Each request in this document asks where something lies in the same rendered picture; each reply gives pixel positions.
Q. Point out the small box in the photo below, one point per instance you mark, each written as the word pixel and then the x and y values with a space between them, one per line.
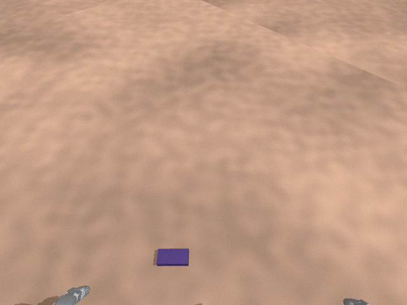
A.
pixel 173 257

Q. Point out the left robot hand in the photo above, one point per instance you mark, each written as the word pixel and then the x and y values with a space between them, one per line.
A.
pixel 73 296

